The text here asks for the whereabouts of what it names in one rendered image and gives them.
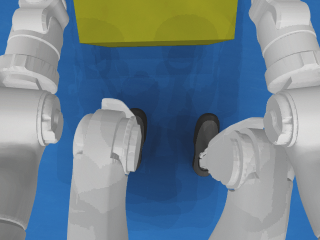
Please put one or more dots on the robot left forearm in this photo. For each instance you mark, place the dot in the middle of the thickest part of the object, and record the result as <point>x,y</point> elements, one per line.
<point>34,45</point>

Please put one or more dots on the left robot foot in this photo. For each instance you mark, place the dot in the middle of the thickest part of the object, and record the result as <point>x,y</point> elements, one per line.
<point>141,119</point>

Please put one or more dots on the left robot shin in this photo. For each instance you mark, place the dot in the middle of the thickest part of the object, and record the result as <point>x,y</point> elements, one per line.
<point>81,130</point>

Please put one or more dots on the right robot upper arm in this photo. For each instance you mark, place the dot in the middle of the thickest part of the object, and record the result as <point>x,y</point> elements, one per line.
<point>292,120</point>

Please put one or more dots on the robot right forearm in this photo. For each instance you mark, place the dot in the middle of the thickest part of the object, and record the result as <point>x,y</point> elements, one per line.
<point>288,43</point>

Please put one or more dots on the carton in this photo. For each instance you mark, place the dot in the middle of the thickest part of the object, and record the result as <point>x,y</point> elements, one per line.
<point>152,23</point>

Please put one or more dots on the left robot upper arm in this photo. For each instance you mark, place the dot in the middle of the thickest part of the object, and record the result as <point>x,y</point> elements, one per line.
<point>30,120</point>

